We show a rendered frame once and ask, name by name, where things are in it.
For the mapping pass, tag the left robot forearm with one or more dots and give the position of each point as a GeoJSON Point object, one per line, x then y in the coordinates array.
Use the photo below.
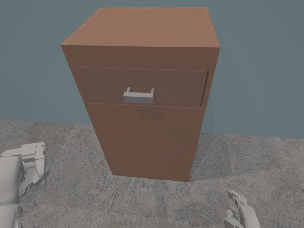
{"type": "Point", "coordinates": [10, 215]}

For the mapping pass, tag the robot right hand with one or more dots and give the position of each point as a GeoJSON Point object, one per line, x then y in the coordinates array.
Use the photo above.
{"type": "Point", "coordinates": [245, 217]}

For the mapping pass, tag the drawer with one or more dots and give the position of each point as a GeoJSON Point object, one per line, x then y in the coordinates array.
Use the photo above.
{"type": "Point", "coordinates": [172, 88]}

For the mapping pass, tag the handle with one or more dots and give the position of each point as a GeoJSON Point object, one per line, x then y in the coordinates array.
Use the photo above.
{"type": "Point", "coordinates": [138, 97]}

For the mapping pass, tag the cabinet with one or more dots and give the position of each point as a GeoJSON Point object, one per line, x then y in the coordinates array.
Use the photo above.
{"type": "Point", "coordinates": [143, 141]}

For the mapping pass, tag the robot left hand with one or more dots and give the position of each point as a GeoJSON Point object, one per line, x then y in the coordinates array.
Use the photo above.
{"type": "Point", "coordinates": [12, 171]}

